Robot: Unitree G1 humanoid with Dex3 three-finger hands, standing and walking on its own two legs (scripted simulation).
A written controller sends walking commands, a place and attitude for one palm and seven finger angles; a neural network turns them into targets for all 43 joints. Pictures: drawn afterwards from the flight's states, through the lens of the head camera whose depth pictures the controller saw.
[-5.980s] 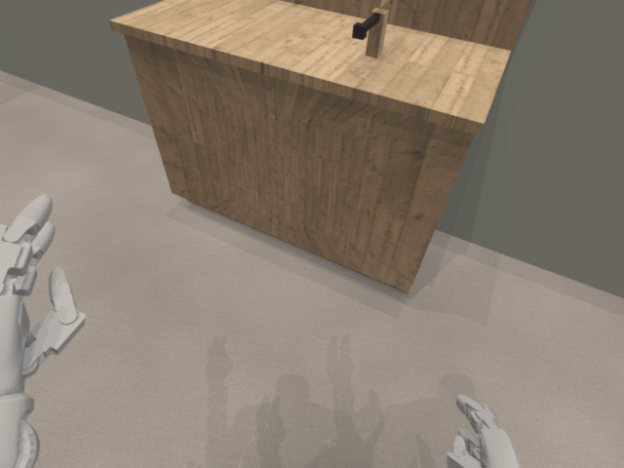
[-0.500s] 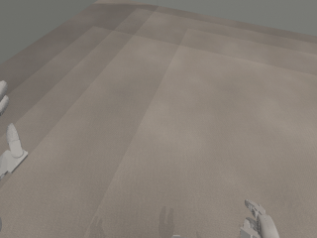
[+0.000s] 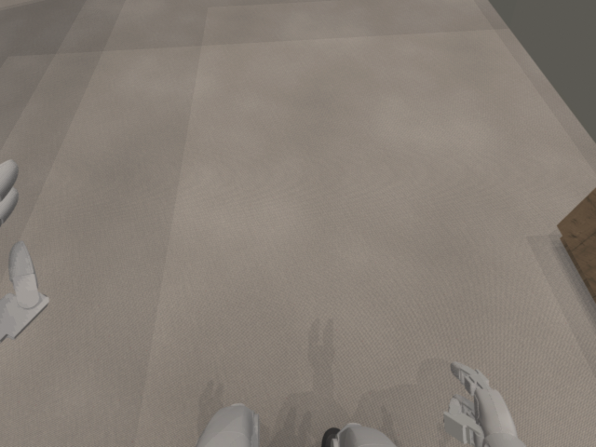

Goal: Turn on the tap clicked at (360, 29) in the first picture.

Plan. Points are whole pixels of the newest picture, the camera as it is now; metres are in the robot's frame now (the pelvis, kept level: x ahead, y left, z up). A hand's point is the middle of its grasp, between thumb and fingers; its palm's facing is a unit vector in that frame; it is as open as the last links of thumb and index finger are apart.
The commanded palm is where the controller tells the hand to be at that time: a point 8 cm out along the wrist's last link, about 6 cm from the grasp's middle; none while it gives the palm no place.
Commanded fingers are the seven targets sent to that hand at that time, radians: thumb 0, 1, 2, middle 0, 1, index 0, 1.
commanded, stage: turn to face it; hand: left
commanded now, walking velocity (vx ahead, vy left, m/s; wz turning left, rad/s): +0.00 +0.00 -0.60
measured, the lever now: out of the picture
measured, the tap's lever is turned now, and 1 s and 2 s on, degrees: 0 0 0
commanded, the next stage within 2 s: none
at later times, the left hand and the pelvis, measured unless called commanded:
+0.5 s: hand (169, 314) +0.22 +0.12 +0.17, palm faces +0.15 -0.85 -0.51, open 7.4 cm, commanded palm +0.16 +0.18 +0.19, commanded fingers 0.00 0.90 0.90 -0.20 -0.30 -0.20 -0.30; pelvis -0.07 -0.04 -0.01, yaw -17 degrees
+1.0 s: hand (250, 353) +0.18 +0.04 +0.18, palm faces -0.09 -0.89 -0.44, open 7.4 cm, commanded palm +0.16 +0.10 +0.19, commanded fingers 0.00 0.90 0.90 -0.20 -0.30 -0.20 -0.30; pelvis -0.13 -0.04 +0.00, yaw -34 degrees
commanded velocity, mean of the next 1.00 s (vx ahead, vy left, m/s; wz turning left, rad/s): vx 0.00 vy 0.00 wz -0.60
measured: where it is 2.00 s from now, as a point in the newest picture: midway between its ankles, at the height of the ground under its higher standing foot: outside the picture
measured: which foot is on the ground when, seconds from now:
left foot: up 0.00-0.16, down 0.18-0.48, up 0.50-0.86, down 0.88-1.00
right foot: down 0.00-0.20, up 0.22-0.44, down 0.46-0.90, up 0.92-1.00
